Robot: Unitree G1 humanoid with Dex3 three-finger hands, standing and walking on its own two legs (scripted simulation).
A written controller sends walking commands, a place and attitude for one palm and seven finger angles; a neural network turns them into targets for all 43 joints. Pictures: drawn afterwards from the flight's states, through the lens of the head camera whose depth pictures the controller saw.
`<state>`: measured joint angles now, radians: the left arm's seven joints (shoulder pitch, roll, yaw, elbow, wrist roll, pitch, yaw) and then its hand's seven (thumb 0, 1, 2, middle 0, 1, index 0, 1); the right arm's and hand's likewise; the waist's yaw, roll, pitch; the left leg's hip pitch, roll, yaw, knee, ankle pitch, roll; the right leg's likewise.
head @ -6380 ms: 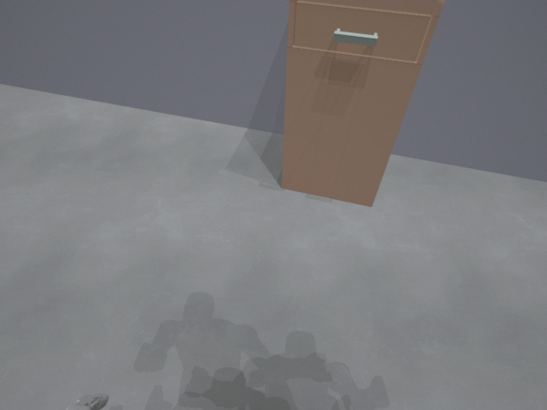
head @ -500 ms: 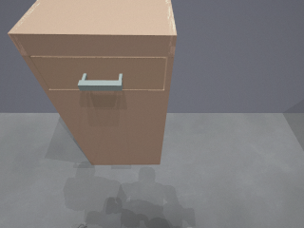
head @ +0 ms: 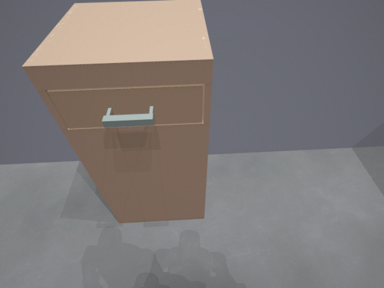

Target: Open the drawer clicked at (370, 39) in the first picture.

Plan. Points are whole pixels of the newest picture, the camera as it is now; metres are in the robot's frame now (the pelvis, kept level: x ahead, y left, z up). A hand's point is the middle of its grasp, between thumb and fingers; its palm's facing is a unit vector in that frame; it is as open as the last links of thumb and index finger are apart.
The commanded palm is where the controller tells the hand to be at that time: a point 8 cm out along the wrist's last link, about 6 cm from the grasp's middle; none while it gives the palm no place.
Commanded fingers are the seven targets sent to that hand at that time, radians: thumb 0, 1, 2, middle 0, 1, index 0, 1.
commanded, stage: come to a stop and stand still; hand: left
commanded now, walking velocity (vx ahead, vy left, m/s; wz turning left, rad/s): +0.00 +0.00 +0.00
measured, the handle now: (129, 115) +0.55 +0.22 +0.03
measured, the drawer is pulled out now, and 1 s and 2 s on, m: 0.00 0.00 0.00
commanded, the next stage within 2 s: look again from close up in 0.34 s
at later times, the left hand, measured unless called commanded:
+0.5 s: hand out of the picture -0.02 +0.14 -0.18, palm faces +0.01 -0.98 -0.18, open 7.3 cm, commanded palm none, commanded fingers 0.00 0.90 0.90 -0.20 -0.30 -0.20 -0.30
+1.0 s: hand out of the picture +0.03 +0.18 -0.18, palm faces +0.00 -0.98 -0.20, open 7.3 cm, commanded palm none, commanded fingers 0.00 0.90 0.90 -0.20 -0.30 -0.20 -0.30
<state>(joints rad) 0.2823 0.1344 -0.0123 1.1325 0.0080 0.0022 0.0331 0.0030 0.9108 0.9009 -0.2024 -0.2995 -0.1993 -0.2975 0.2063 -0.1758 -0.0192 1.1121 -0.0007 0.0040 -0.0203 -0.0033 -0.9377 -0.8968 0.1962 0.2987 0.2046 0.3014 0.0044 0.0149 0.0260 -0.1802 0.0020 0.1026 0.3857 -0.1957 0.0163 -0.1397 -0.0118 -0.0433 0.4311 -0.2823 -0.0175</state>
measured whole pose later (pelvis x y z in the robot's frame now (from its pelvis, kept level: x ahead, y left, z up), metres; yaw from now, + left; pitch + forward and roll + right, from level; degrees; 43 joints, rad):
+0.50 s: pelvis +0.00 -0.01 +0.00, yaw +0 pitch +0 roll -1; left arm 0.31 0.10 -0.02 1.13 0.01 -0.03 0.05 0.00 0.91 0.90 -0.20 -0.30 -0.20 -0.30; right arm 0.31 -0.12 0.00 1.14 -0.01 0.00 -0.02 0.00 -0.91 -0.90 0.19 0.30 0.20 0.30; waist -0.01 0.03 0.03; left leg -0.25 0.05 0.06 0.48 -0.24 -0.01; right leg -0.15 0.04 -0.06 0.41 -0.27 -0.04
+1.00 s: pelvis +0.02 +0.01 -0.01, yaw -1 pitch +0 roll +0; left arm 0.29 0.16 -0.02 1.09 0.01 -0.01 0.04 0.00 0.91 0.90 -0.20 -0.30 -0.20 -0.30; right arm 0.27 -0.16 0.02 1.11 -0.01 -0.02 -0.02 0.01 -0.93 -0.90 0.19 0.30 0.20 0.30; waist 0.00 -0.01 0.01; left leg -0.20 0.00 0.09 0.48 -0.28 0.03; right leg -0.14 -0.01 -0.03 0.49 -0.34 -0.01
